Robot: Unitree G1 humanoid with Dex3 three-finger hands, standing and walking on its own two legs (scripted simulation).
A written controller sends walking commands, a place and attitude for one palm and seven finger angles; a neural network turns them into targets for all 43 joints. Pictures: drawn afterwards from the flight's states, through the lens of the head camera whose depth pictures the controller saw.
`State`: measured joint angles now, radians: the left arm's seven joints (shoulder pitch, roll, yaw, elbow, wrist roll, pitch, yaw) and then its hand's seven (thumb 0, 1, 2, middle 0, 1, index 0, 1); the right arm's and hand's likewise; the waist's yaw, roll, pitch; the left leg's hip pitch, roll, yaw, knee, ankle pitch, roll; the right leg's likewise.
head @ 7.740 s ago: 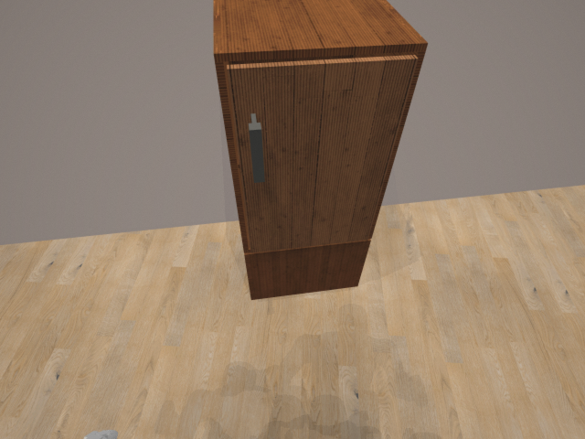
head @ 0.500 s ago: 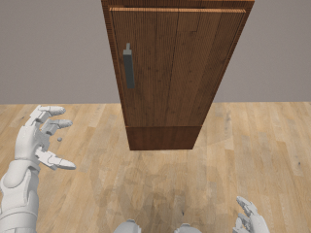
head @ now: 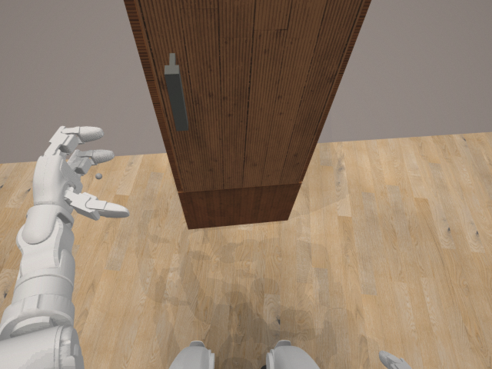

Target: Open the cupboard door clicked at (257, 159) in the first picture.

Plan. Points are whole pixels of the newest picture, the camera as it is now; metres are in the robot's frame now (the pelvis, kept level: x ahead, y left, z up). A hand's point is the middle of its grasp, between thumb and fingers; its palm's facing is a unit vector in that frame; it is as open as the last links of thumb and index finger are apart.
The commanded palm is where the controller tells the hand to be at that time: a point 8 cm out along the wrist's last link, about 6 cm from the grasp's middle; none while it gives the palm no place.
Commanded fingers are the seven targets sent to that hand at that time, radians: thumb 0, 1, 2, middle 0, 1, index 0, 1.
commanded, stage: move the hooked fingers beside the handle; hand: left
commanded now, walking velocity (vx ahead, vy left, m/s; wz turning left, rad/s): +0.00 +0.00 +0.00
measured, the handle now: (177, 93) +0.61 +0.14 +0.05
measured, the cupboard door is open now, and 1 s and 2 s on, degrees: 0 0 0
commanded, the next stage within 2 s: slide the fingers in behind the handle in 1.70 s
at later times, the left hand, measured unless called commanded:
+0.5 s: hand (123, 138) +0.49 +0.23 +0.05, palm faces +0.11 -0.99 +0.01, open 14.0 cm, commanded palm +0.47 +0.27 +0.05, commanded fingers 0.00 -0.50 0.30 -0.30 -1.20 -0.30 -1.20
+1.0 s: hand (148, 107) +0.57 +0.19 +0.05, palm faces +0.12 -0.99 -0.01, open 14.0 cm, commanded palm +0.53 +0.24 +0.05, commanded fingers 0.00 -0.50 0.30 -0.30 -1.20 -0.30 -1.20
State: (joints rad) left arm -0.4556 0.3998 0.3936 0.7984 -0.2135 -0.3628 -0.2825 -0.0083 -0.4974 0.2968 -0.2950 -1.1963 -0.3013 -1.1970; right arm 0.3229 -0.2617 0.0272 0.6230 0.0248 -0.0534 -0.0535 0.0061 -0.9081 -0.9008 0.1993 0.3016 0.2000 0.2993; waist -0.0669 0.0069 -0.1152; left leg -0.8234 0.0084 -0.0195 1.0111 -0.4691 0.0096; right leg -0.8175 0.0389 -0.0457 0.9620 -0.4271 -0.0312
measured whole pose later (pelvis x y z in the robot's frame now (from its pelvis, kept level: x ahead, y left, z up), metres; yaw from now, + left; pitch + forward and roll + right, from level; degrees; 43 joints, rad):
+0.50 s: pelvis +0.00 +0.01 -0.01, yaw -1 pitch +21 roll -3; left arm -0.80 0.49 0.42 1.13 -0.11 -0.41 -0.20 -0.01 -0.50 0.30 -0.29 -1.20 -0.30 -1.20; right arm 0.36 -0.26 0.04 0.63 -0.01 0.03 -0.02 0.00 -0.91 -0.90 0.20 0.30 0.20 0.30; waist -0.14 0.01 -0.12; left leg -0.96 0.01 -0.02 1.08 -0.49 0.02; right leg -0.94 0.04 -0.04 1.01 -0.43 -0.02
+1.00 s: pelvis +0.01 +0.01 -0.02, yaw -2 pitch +27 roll -4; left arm -1.06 0.60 0.46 1.27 -0.01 -0.39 -0.11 -0.01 -0.50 0.30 -0.29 -1.20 -0.30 -1.20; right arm 0.42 -0.26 0.06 0.61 -0.06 0.09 0.02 0.00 -0.91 -0.90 0.20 0.30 0.20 0.30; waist -0.24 0.03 -0.11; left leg -1.08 0.03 -0.02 1.13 -0.51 0.02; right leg -1.06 0.06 -0.05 1.04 -0.44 -0.02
